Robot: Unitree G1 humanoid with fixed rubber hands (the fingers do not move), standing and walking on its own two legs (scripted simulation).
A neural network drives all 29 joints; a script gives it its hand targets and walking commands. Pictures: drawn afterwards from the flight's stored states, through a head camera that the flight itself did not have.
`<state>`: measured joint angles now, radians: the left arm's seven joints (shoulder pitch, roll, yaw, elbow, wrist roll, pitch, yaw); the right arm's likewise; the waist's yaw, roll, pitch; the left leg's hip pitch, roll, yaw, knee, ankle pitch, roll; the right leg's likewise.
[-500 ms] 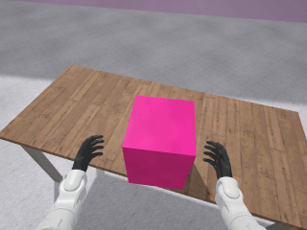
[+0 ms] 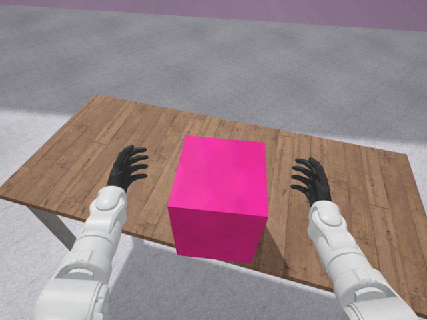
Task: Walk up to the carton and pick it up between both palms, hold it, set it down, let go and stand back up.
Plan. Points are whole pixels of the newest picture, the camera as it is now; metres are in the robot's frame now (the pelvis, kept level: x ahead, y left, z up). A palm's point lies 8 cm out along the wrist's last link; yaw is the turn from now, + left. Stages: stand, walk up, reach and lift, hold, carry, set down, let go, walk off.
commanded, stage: reach and lift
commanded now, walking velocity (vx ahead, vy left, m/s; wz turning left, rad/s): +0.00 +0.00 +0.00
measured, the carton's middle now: (219, 201) +0.42 +0.00 -0.09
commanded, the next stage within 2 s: none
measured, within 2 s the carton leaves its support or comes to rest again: neither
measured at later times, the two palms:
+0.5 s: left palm (123, 142) +0.43 +0.21 +0.10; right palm (322, 153) +0.41 -0.20 +0.10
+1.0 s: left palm (142, 195) +0.41 +0.19 -0.06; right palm (294, 205) +0.38 -0.18 -0.05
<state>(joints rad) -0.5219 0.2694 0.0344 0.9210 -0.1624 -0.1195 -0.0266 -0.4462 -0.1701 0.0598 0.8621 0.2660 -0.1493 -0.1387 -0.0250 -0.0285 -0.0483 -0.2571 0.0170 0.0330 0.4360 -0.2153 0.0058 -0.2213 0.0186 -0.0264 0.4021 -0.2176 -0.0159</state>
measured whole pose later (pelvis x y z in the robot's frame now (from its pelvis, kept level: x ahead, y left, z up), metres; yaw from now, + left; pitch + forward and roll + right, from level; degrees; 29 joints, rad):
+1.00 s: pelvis -0.02 -0.01 -0.05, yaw +0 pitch +30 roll -1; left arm -0.93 0.28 0.00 1.57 -0.23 -0.52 0.01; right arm -0.81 -0.10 -0.02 1.34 0.20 -0.41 -0.11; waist -0.07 -0.02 -0.29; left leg -1.02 0.02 0.00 0.76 -0.26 -0.01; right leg -0.99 0.02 -0.05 0.75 -0.28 -0.03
